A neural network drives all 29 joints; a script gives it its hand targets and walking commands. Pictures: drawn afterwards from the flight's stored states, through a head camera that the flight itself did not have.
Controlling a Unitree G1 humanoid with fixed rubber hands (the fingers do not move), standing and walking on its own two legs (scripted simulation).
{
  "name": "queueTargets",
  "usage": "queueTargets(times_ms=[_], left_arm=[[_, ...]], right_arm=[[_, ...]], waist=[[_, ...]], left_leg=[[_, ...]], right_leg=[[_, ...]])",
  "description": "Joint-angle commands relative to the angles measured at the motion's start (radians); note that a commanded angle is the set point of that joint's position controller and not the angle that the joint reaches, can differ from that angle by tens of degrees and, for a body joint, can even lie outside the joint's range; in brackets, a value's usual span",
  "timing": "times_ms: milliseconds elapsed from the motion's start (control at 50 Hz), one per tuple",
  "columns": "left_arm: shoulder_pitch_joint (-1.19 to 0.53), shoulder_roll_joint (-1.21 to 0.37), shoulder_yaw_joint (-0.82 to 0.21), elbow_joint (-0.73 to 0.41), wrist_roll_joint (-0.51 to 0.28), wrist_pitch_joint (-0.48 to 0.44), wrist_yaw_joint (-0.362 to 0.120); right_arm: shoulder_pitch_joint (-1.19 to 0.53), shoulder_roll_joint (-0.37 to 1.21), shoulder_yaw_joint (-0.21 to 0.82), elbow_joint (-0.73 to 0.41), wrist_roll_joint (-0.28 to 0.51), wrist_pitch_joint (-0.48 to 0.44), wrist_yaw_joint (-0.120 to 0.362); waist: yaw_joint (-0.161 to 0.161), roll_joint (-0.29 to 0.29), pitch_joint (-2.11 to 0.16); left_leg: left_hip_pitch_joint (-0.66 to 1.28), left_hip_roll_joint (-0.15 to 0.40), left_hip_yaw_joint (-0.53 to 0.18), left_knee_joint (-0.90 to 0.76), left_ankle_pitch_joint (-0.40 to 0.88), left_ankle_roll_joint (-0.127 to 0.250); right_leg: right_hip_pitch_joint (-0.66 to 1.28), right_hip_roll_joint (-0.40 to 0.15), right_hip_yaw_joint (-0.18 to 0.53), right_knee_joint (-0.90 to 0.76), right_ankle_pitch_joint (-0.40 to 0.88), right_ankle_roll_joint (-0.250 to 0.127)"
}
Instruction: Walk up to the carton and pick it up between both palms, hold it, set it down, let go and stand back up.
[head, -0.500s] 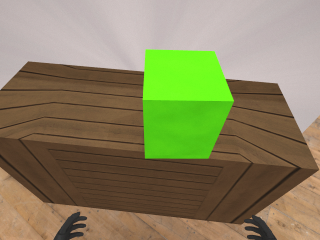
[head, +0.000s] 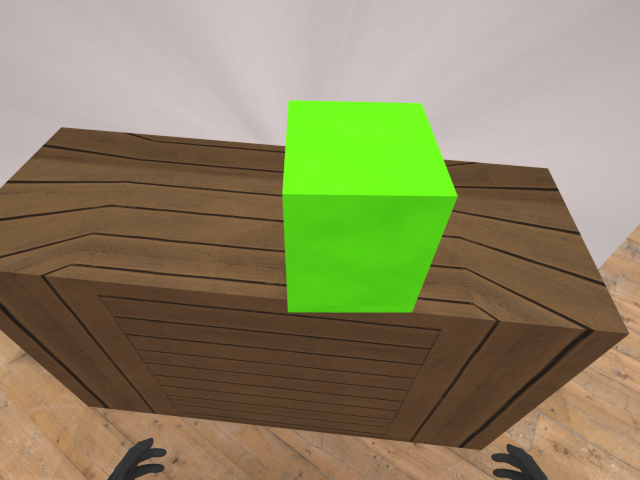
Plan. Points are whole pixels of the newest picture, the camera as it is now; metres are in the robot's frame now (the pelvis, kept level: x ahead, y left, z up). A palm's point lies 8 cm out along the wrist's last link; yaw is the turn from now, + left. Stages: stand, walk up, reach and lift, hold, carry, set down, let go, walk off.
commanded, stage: stand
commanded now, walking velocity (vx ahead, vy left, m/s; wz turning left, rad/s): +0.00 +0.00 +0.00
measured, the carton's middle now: (352, 210) +0.48 -0.03 +0.06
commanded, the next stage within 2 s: walk up in 0.70 s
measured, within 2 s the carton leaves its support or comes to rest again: neither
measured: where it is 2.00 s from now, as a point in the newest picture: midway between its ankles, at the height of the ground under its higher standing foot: outside the picture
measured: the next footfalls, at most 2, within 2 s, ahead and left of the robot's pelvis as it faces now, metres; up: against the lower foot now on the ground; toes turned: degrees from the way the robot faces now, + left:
right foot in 1.52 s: +0.10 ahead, -0.11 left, +0.00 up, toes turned -5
left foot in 1.76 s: +0.15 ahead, +0.11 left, +0.00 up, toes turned -3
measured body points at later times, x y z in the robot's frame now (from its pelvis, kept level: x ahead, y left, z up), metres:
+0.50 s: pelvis -0.01 -0.02 +0.00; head -0.02 -0.02 +0.45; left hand +0.10 +0.24 -0.12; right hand +0.10 -0.30 -0.11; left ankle +0.02 +0.12 -0.72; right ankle +0.02 -0.12 -0.72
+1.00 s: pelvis -0.01 -0.01 +0.01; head -0.01 +0.00 +0.46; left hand +0.08 +0.25 -0.13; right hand +0.08 -0.30 -0.11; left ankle +0.02 +0.11 -0.71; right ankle +0.02 -0.12 -0.72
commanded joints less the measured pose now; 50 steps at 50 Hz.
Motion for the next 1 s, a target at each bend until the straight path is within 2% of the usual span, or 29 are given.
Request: queueTargets(times_ms=[0, 40, 80, 100, 140, 180, 240, 280, 300, 380, 420, 440, 460, 500, 560, 580, 600, 620, 700, 780, 820, 840, 860, 880, 900, 920, 940, 960, 980], left_arm=[[-0.092, 0.286, 0.075, -0.027, 0.018, -0.022, 0.0], [-0.084, 0.297, 0.071, -0.008, 0.024, -0.025, 0.007], [-0.092, 0.26, 0.063, -0.014, 0.017, -0.026, 0.004], [-0.068, 0.255, 0.061, 0.005, 0.011, -0.028, -0.002], [-0.108, 0.297, 0.075, 0.007, 0.02, -0.024, 0.003], [-0.132, 0.277, 0.072, 0.003, 0.021, -0.02, 0.002], [-0.074, 0.263, 0.069, 0.034, 0.012, -0.028, -0.001], [-0.111, 0.286, 0.059, 0.03, 0.013, -0.023, 0.003], [-0.117, 0.29, 0.065, 0.033, 0.019, -0.026, 0.005], [-0.1, 0.288, 0.061, 0.068, 0.021, -0.03, 0.005], [-0.121, 0.297, 0.064, 0.052, 0.021, -0.028, 0.003], [-0.13, 0.278, 0.064, 0.049, 0.017, -0.025, 0.004], [-0.107, 0.291, 0.066, 0.069, 0.027, -0.026, 0.008], [-0.127, 0.311, 0.066, 0.066, 0.016, -0.027, 0.007], [-0.125, 0.306, 0.066, 0.062, 0.012, -0.016, 0.006], [-0.12, 0.273, 0.064, 0.063, 0.008, -0.027, 0.001], [-0.138, 0.291, 0.069, 0.069, 0.022, -0.023, 0.009], [-0.132, 0.29, 0.067, 0.076, 0.013, -0.025, 0.008], [-0.098, 0.278, 0.06, 0.09, 0.01, -0.022, 0.004], [-0.119, 0.299, 0.061, 0.094, 0.019, -0.025, 0.007], [-0.115, 0.296, 0.06, 0.122, 0.02, -0.028, 0.015], [-0.1, 0.311, 0.063, 0.127, 0.015, -0.021, 0.01], [-0.105, 0.311, 0.068, 0.12, 0.011, -0.019, 0.01], [-0.049, 0.327, 0.084, 0.074, 0.027, -0.019, -0.004], [-0.016, 0.348, 0.092, 0.069, 0.033, -0.02, -0.005], [-0.002, 0.359, 0.102, 0.078, 0.033, -0.02, -0.008], [0.017, 0.379, 0.113, 0.072, 0.042, -0.021, -0.008], [0.032, 0.389, 0.109, 0.068, 0.042, -0.023, -0.006], [0.032, 0.387, 0.11, 0.057, 0.045, -0.025, -0.003]], right_arm=[[-0.076, -0.213, -0.068, 0.001, -0.021, -0.031, -0.01], [-0.059, -0.219, -0.071, 0.004, -0.017, -0.021, -0.006], [-0.082, -0.224, -0.071, 0.01, -0.024, -0.027, -0.006], [-0.077, -0.227, -0.075, 0.003, -0.026, -0.032, -0.012], [-0.055, -0.214, -0.067, 0.036, -0.02, -0.023, -0.008], [-0.088, -0.217, -0.067, 0.023, -0.018, -0.026, -0.009], [-0.065, -0.221, -0.065, 0.056, -0.017, -0.029, -0.007], [-0.067, -0.208, -0.063, 0.049, -0.018, -0.024, -0.005], [-0.077, -0.217, -0.066, 0.06, -0.01, -0.023, -0.01], [-0.078, -0.211, -0.066, 0.069, -0.021, -0.015, -0.009], [-0.048, -0.209, -0.065, 0.084, -0.012, -0.017, -0.009], [-0.06, -0.212, -0.067, 0.078, -0.013, -0.017, -0.006], [-0.06, -0.219, -0.069, 0.091, -0.009, -0.016, -0.004], [-0.06, -0.186, -0.054, 0.093, -0.009, -0.013, -0.003], [-0.073, -0.195, -0.051, 0.105, -0.012, -0.022, -0.002], [-0.094, -0.203, -0.055, 0.11, -0.015, -0.027, -0.006], [-0.093, -0.201, -0.058, 0.115, -0.008, -0.026, -0.003], [-0.06, -0.209, -0.053, 0.115, -0.015, -0.026, -0.006], [-0.062, -0.201, -0.054, 0.138, -0.014, -0.024, -0.008], [-0.062, -0.212, -0.064, 0.143, -0.011, -0.012, -0.003], [-0.073, -0.218, -0.06, 0.159, -0.008, -0.006, 0.004], [-0.061, -0.207, -0.057, 0.15, -0.008, -0.011, 0.001], [-0.043, -0.223, -0.056, 0.148, -0.011, -0.012, 0.0], [-0.033, -0.264, -0.075, 0.123, -0.034, -0.03, 0.001], [-0.034, -0.25, -0.075, 0.111, -0.04, -0.03, 0.004], [-0.021, -0.248, -0.08, 0.116, -0.046, -0.027, -0.001], [-0.041, -0.25, -0.083, 0.108, -0.048, -0.025, 0.001], [-0.033, -0.262, -0.085, 0.099, -0.047, -0.031, 0.003], [-0.03, -0.247, -0.087, 0.097, -0.043, -0.035, -0.001]], waist=[[-0.004, -0.025, 0.068], [-0.011, -0.091, 0.018], [0.008, -0.047, 0.055], [0.011, -0.074, 0.026], [-0.011, -0.077, 0.047], [-0.009, 0.006, 0.051], [0.007, -0.062, 0.048], [-0.023, -0.014, 0.047], [-0.022, -0.09, 0.069], [0.004, -0.105, 0.067], [-0.018, -0.145, 0.065], [-0.007, -0.072, 0.078], [-0.004, -0.104, 0.082], [-0.028, -0.048, 0.082], [-0.007, -0.076, 0.032], [0.012, -0.034, 0.056], [-0.004, -0.066, 0.084], [-0.015, -0.113, 0.058], [0.001, -0.047, 0.013], [-0.016, -0.118, 0.065], [0.0, -0.083, 0.116], [-0.006, -0.117, 0.073], [-0.021, -0.084, 0.094], [0.016, -0.093, 0.028], [0.023, -0.159, 0.046], [0.033, -0.148, 0.07], [0.049, -0.191, 0.139], [0.047, -0.139, 0.14], [0.046, -0.151, 0.126]], left_leg=[[0.008, 0.079, -0.108, -0.188, 0.14, 0.066], [0.036, 0.072, -0.097, -0.166, 0.129, 0.057], [0.022, 0.075, -0.112, -0.197, 0.118, 0.065], [0.037, 0.078, -0.096, -0.199, 0.102, 0.067], [0.035, 0.073, -0.1, -0.195, 0.098, 0.056], [0.048, 0.083, -0.099, -0.229, 0.102, 0.059], [0.031, 0.085, -0.106, -0.225, 0.094, 0.059], [0.063, 0.075, -0.093, -0.208, 0.137, 0.054], [0.041, 0.072, -0.092, -0.206, 0.107, 0.046], [0.037, 0.067, -0.085, -0.198, 0.079, 0.058], [0.054, 0.056, -0.077, -0.223, 0.092, 0.048], [0.052, 0.056, -0.082, -0.221, 0.084, 0.052], [0.069, 0.063, -0.08, -0.218, 0.096, 0.042], [0.055, 0.053, -0.072, -0.217, 0.084, 0.051], [0.07, 0.069, -0.082, -0.232, 0.098, 0.053], [0.047, 0.069, -0.083, -0.234, 0.098, 0.049], [0.029, 0.064, -0.085, -0.219, 0.117, 0.05], [0.066, 0.076, -0.103, -0.253, 0.146, 0.05], [0.086, 0.071, -0.087, -0.243, 0.129, 0.049], [0.072, 0.061, -0.075, -0.221, 0.103, 0.037], [0.029, 0.054, -0.076, -0.231, 0.082, 0.043], [0.055, 0.055, -0.081, -0.232, 0.095, 0.05], [0.089, 0.074, -0.094, -0.252, 0.125, 0.05], [0.028, 0.016, -0.039, -0.161, -0.11, 0.069], [-0.066, -0.002, 0.007, -0.066, -0.135, 0.059], [-0.127, -0.001, 0.038, -0.022, -0.153, 0.047], [-0.2, 0.019, 0.031, 0.046, -0.175, 0.04], [-0.237, 0.023, 0.012, 0.08, -0.175, 0.039], [-0.24, 0.053, 0.01, 0.065, -0.169, 0.038]], right_leg=[[-0.007, -0.107, 0.166, -0.231, 0.161, -0.077], [0.018, -0.115, 0.171, -0.256, 0.135, -0.081], [-0.008, -0.098, 0.145, -0.244, 0.127, -0.067], [0.02, -0.109, 0.159, -0.252, 0.118, -0.072], [-0.008, -0.123, 0.193, -0.286, 0.077, -0.064], [-0.023, -0.098, 0.164, -0.261, 0.081, -0.068], [0.026, -0.103, 0.16, -0.281, 0.071, -0.058], [-0.011, -0.126, 0.19, -0.31, 0.09, -0.059], [-0.002, -0.131, 0.197, -0.321, 0.124, -0.053], [0.0, -0.149, 0.233, -0.35, 0.08, -0.064], [-0.001, -0.134, 0.208, -0.349, 0.08, -0.067], [-0.019, -0.126, 0.209, -0.355, 0.067, -0.057], [-0.029, -0.132, 0.217, -0.373, 0.057, -0.042], [-0.026, -0.137, 0.226, -0.367, 0.019, -0.048], [0.023, -0.126, 0.209, -0.366, 0.016, -0.054], [0.02, -0.136, 0.209, -0.358, 0.053, -0.06], [0.008, -0.158, 0.257, -0.381, 0.075, -0.054], [0.007, -0.129, 0.207, -0.354, 0.092, -0.063], [0.036, -0.128, 0.194, -0.36, 0.123, -0.049], [-0.001, -0.136, 0.215, -0.4, 0.05, -0.037], [-0.01, -0.153, 0.247, -0.428, 0.041, -0.036], [0.014, -0.158, 0.249, -0.436, 0.019, -0.043], [-0.02, -0.157, 0.238, -0.399, 0.049, -0.054], [0.056, -0.113, 0.265, -0.402, -0.227, -0.082], [0.1, -0.171, 0.359, -0.454, -0.337, -0.115], [0.106, -0.242, 0.43, -0.485, -0.44, -0.159], [0.097, -0.28, 0.488, -0.512, -0.448, -0.172], [0.131, -0.295, 0.518, -0.5, -0.331, -0.193], [0.166, -0.299, 0.481, -0.451, -0.201, -0.22]])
